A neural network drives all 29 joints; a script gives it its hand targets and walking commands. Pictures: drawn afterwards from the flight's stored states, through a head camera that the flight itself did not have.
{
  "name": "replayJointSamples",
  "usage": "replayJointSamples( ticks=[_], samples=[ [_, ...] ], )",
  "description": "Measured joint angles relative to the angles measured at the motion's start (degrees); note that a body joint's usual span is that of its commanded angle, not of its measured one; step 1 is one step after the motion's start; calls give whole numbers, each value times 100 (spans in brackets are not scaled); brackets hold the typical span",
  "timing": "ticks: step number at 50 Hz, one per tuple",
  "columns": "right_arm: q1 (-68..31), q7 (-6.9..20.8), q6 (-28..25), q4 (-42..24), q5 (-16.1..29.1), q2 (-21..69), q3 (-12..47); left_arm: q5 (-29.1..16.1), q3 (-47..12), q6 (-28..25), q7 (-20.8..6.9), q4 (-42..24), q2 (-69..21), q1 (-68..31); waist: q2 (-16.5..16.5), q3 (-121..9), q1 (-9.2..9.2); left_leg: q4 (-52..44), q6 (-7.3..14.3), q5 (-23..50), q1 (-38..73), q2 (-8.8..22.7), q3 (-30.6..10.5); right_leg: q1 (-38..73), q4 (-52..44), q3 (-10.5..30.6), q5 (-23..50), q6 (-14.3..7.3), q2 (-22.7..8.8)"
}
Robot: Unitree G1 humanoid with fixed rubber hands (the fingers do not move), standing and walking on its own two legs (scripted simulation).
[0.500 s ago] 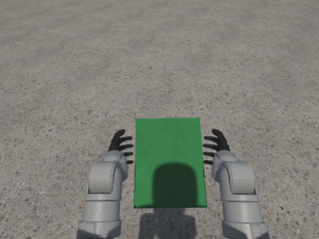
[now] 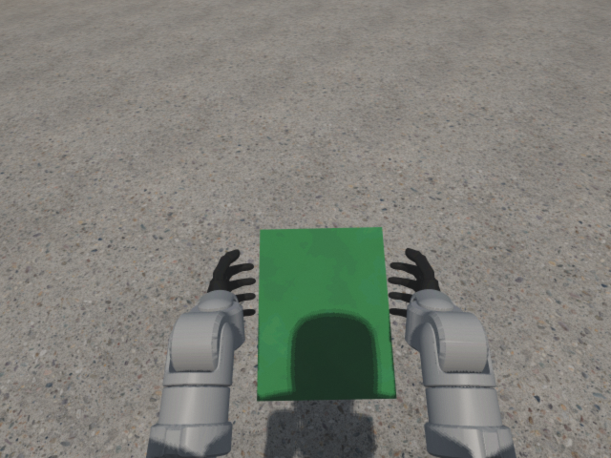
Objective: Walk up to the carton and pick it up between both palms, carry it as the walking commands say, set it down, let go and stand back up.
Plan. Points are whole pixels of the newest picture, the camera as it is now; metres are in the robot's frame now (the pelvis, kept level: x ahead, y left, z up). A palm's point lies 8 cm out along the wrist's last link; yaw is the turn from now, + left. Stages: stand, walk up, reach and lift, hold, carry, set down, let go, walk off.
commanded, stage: carry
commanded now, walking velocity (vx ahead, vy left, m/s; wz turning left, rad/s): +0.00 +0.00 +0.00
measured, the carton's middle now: (321, 313) +0.35 +0.00 -0.03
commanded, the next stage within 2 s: hold in 0.32 s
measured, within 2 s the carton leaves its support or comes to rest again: neither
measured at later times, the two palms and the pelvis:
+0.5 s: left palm (222, 336) +0.27 +0.13 +0.03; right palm (417, 346) +0.26 -0.13 +0.03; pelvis +0.00 +0.01 +0.01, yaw -12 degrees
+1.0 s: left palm (194, 304) +0.31 +0.17 +0.06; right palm (387, 321) +0.28 -0.08 +0.06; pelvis -0.01 +0.08 +0.01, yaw -13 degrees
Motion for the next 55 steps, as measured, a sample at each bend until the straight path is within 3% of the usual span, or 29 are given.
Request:
replayJointSamples(
  ticks=[16,18,20,23,26,28,35,42,48,55],
  samples=[
    [11,30,-101,81,-10,-3,-12,16,7,-91,-27,75,4,15,-2,6,-5,2,-5,4,0,10,3,-8,3,3,10,-4,2],
    [-101,361,-624,714,-347,29,-119,439,156,-602,-419,618,-8,-41,-30,348,23,-225,58,103,398,-155,-236,372,-187,123,101,-17,38],
    [-87,427,-1234,1477,-510,25,-37,669,218,-1146,-606,1060,48,165,-3,497,137,-443,113,226,644,-331,-718,585,-427,384,262,35,141],
    [389,428,-1604,1663,-318,-97,462,607,112,-1493,-818,1100,149,704,-10,409,442,-558,117,412,712,-448,-1161,602,-670,898,494,92,277],
    [553,445,-1741,1856,-218,-127,655,524,277,-1543,-914,1103,167,922,-25,213,766,-484,57,406,682,-462,-1273,520,-721,1371,622,112,386],
    [446,472,-1841,2104,-246,-107,631,532,408,-1580,-953,1212,161,876,47,117,853,-470,15,330,717,-438,-1328,526,-725,1506,660,124,449],
    [-250,617,-2042,2812,-572,67,-4,799,833,-1712,-1021,1806,59,212,147,6,543,-538,-177,112,930,-526,-1581,656,-515,1218,528,222,360],
    [-788,793,-2115,3296,-878,256,-759,1179,1281,-1726,-883,2324,-112,-407,-45,125,520,-350,-29,73,1056,-680,-1461,752,-268,1320,431,388,219],
    [-936,997,-2156,3453,-948,126,-982,1175,1238,-1732,-665,2538,-188,-612,-95,242,408,-343,116,96,1099,-805,-1362,767,-193,1432,403,551,101],
    [-985,1216,-2343,3909,-1186,-34,-1082,1326,1405,-1894,-521,3118,-286,-843,-49,491,585,-344,203,18,1350,-806,-1063,880,-29,1743,327,603,106]
  ],
)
